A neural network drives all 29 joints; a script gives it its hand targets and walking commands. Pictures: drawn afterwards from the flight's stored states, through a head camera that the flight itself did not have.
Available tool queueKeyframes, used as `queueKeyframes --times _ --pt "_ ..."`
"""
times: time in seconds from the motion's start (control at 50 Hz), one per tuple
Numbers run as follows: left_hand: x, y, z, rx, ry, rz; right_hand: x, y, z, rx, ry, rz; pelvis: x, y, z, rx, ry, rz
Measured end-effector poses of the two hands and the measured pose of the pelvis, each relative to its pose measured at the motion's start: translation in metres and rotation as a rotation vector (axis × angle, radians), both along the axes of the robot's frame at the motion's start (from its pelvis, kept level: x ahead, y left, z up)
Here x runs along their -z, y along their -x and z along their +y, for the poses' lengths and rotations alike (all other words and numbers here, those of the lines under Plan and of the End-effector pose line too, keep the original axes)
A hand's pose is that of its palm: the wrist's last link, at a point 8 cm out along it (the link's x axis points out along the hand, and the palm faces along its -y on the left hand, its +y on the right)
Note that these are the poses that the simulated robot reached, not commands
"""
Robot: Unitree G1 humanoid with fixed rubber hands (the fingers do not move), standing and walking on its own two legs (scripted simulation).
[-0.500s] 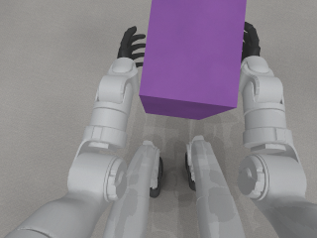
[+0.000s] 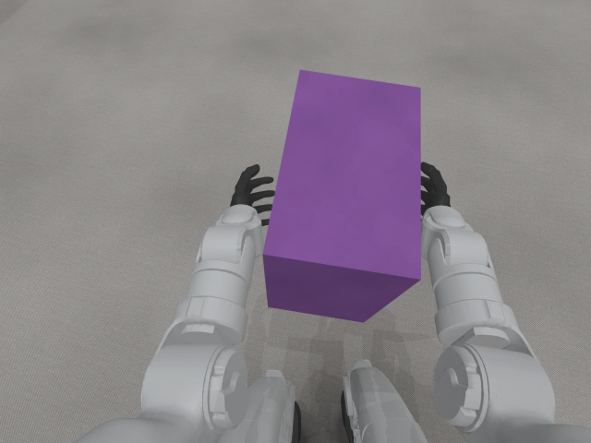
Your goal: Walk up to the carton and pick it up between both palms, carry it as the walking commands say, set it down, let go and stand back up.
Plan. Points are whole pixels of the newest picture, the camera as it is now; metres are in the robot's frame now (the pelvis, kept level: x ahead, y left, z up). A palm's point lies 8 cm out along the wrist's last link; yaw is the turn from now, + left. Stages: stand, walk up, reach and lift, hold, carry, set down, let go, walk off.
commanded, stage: reach and lift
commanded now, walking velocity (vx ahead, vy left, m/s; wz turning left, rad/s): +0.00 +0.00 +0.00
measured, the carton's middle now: (335, 210) +0.44 -0.03 -0.03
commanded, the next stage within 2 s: hold in 1.76 s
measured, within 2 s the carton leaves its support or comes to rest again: neither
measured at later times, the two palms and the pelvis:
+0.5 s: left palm (252, 196) +0.38 +0.08 +0.10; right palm (469, 203) +0.38 -0.18 +0.09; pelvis +0.06 -0.01 +0.05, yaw -1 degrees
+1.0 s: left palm (244, 181) +0.39 +0.09 +0.13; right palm (469, 189) +0.38 -0.18 +0.11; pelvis +0.04 -0.02 +0.05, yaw -2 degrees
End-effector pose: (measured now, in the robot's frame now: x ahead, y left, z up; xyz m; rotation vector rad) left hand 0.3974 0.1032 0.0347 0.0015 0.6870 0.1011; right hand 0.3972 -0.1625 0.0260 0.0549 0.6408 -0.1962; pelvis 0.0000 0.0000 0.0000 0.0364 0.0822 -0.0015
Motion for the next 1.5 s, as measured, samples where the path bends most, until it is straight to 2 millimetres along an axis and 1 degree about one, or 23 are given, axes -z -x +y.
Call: queueKeyframes --times 0.04,0.08,0.18,0.26,0.32,0.38,0.46,0.52,0.62,0.7,0.76,0.82,0.92,1.0,1.1,1.18,1.24,1.28,1.34,1.44,1.5 --pt "-0.008 -0.003 -0.002 0.004 -0.004 0.003 -0.008 -0.003 -0.002 -0.004 0.001 0.004 -0.006 -0.006 -0.001 0.002 0.0 -0.011" --pt "-0.012 -0.004 -0.005 0.011 -0.015 0.017 -0.011 -0.004 -0.005 -0.01 0.005 0.019 -0.012 -0.013 -0.001 0.003 0.001 -0.02" --pt "-0.011 -0.005 -0.011 0.028 -0.032 0.063 -0.009 -0.002 -0.011 0.002 -0.013 0.066 -0.026 -0.033 -0.004 0.01 -0.003 -0.022" --pt "-0.013 -0.001 -0.015 0.072 -0.082 0.078 -0.009 0.004 -0.014 -0.002 -0.006 0.085 -0.036 -0.051 -0.006 0.015 -0.006 -0.022" --pt "-0.023 0.002 -0.017 0.091 -0.102 0.067 -0.016 0.01 -0.017 -0.01 0.006 0.076 -0.042 -0.061 -0.007 0.018 -0.007 -0.03" --pt "-0.038 0.005 -0.02 0.092 -0.102 0.04 -0.03 0.014 -0.019 -0.009 0.01 0.05 -0.046 -0.066 -0.009 0.021 -0.008 -0.051" --pt "-0.059 0.009 -0.022 0.083 -0.09 -0.01 -0.052 0.017 -0.022 0.0 0.006 -0.001 -0.048 -0.063 -0.01 0.025 -0.01 -0.099" --pt "-0.068 0.017 -0.022 0.059 -0.06 -0.029 -0.063 0.024 -0.022 0.003 0.005 -0.021 -0.048 -0.059 -0.011 0.026 -0.01 -0.134" --pt "-0.069 0.033 -0.017 0.009 0.01 -0.011 -0.071 0.037 -0.017 0.01 0.005 -0.008 -0.047 -0.047 -0.012 0.027 -0.012 -0.165" --pt "-0.07 0.039 -0.013 -0.006 0.022 0.0 -0.072 0.041 -0.013 0.003 0.007 0.004 -0.046 -0.038 -0.014 0.027 -0.015 -0.177" --pt "-0.075 0.037 -0.012 -0.003 0.012 -0.002 -0.074 0.041 -0.012 0.0 0.009 0.004 -0.046 -0.034 -0.014 0.026 -0.016 -0.183" --pt "-0.083 0.03 -0.012 0.003 0.005 -0.01 -0.079 0.036 -0.012 0.006 0.0 -0.004 -0.046 -0.032 -0.015 0.026 -0.016 -0.186" --pt "-0.095 0.017 -0.014 0.009 -0.016 -0.037 -0.086 0.023 -0.014 0.014 -0.022 -0.03 -0.046 -0.036 -0.016 0.027 -0.016 -0.181" --pt "-0.092 0.01 -0.016 0.008 -0.019 -0.019 -0.082 0.016 -0.016 0.012 -0.025 -0.012 -0.047 -0.044 -0.017 0.028 -0.017 -0.169" --pt "-0.074 0.007 -0.02 0.023 -0.039 0.039 -0.067 0.01 -0.019 0.013 -0.033 0.045 -0.05 -0.055 -0.02 0.027 -0.019 -0.148" --pt "-0.06 0.013 -0.021 0.053 -0.083 0.073 -0.056 0.012 -0.02 -0.005 -0.021 0.082 -0.053 -0.063 -0.021 0.028 -0.02 -0.138" --pt "-0.058 0.019 -0.021 0.056 -0.093 0.081 -0.054 0.016 -0.019 -0.026 -0.003 0.091 -0.055 -0.067 -0.022 0.028 -0.02 -0.142" --pt "-0.06 0.022 -0.02 0.056 -0.095 0.075 -0.056 0.019 -0.019 -0.034 0.005 0.085 -0.056 -0.068 -0.022 0.029 -0.02 -0.147" --pt "-0.067 0.025 -0.021 0.059 -0.092 0.05 -0.064 0.022 -0.02 -0.031 0.01 0.061 -0.056 -0.066 -0.023 0.029 -0.021 -0.159" --pt "-0.081 0.031 -0.022 0.058 -0.079 -0.004 -0.082 0.029 -0.021 -0.027 0.02 0.008 -0.056 -0.058 -0.023 0.03 -0.02 -0.175" --pt "-0.085 0.038 -0.022 0.04 -0.051 -0.014 -0.087 0.037 -0.021 -0.027 0.024 -0.004 -0.055 -0.052 -0.023 0.03 -0.02 -0.187"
